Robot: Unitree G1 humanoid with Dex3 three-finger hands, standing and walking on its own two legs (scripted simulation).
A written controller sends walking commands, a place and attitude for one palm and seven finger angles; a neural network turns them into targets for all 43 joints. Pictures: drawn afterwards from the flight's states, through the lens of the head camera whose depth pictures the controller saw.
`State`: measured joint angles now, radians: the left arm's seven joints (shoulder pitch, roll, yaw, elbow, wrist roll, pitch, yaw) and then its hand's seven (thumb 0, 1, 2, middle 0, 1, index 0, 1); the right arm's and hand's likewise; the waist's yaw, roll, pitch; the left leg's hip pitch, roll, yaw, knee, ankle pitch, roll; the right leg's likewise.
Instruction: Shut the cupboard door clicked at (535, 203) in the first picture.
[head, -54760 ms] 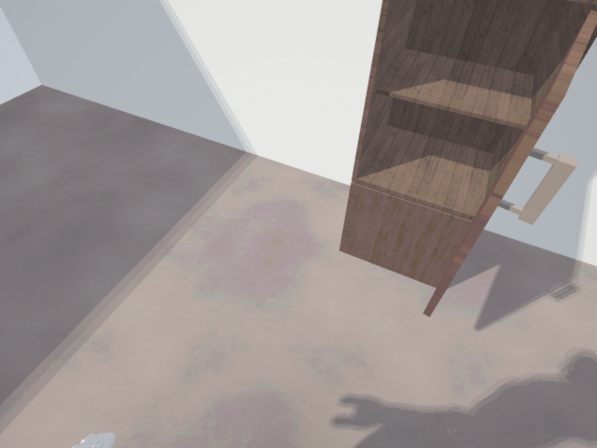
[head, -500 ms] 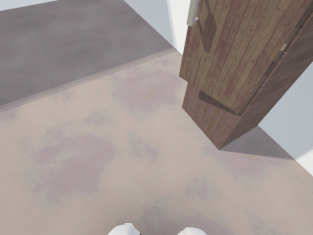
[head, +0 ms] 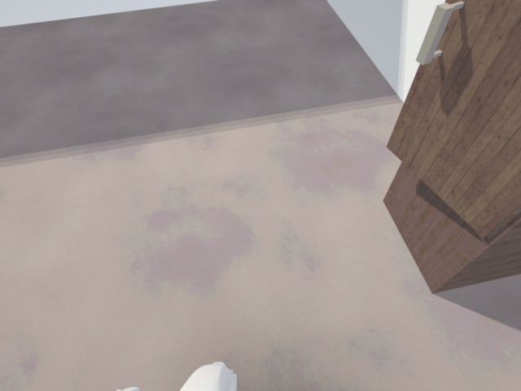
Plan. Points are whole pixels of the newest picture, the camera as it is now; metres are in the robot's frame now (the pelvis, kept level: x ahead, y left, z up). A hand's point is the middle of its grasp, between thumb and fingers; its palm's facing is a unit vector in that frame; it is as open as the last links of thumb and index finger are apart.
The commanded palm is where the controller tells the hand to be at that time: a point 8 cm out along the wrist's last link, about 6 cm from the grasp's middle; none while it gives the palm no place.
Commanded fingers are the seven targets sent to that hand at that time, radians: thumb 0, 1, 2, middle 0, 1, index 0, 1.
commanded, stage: walk to a spot facing it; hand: left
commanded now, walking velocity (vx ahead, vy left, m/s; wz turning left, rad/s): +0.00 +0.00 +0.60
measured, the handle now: (440, 33) +0.84 -0.41 +0.08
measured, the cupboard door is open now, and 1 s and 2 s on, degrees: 16 16 16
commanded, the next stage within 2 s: turn to face it in 1.04 s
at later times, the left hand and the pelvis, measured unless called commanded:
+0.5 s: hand out of the picture +0.10 +0.23 -0.15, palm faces +0.30 -0.90 -0.31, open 7.4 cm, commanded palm none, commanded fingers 0.00 0.90 0.90 -0.20 -0.30 -0.20 -0.30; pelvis +0.08 -0.01 -0.01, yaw +18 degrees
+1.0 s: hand out of the picture +0.05 +0.20 -0.20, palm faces +0.65 -0.74 -0.20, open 7.4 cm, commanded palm none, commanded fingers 0.00 0.90 0.90 -0.20 -0.30 -0.20 -0.30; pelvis +0.21 +0.09 -0.03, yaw +37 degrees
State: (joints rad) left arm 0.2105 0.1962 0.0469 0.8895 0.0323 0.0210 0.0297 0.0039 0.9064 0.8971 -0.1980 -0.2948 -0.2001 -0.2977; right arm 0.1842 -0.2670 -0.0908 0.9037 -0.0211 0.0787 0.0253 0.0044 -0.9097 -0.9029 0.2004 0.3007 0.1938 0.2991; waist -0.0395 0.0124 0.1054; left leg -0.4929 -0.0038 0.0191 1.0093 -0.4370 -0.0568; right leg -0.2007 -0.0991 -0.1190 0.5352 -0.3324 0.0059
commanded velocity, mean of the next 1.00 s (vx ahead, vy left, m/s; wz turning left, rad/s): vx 0.29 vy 0.00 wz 0.59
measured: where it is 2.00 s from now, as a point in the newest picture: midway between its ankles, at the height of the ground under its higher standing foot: (221, 341)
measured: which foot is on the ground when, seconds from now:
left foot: up 0.00-0.12, down 0.14-0.46, up 0.48-0.92, down 0.94-1.00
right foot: down 0.00-0.14, up 0.16-0.44, down 0.46-0.92, up 0.94-1.00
